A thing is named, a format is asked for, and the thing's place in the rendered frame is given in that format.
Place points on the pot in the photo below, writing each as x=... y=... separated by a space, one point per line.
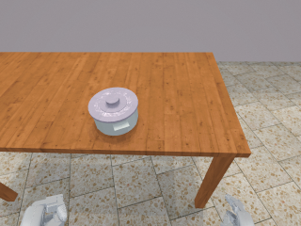
x=118 y=128

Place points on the lid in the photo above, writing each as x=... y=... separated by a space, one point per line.
x=100 y=111

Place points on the table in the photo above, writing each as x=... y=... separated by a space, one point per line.
x=184 y=108

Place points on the robot left hand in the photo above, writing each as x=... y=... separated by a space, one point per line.
x=34 y=215

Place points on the robot right hand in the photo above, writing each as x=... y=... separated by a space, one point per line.
x=242 y=217

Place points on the knob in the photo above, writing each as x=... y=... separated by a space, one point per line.
x=112 y=99

